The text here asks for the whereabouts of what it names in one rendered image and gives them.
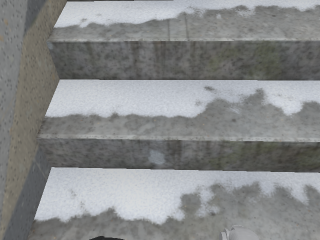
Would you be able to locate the robot right thigh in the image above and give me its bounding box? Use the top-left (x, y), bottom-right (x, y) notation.
top-left (219, 227), bottom-right (259, 240)

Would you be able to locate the right robot shin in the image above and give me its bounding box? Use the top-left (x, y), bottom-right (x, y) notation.
top-left (229, 225), bottom-right (244, 231)

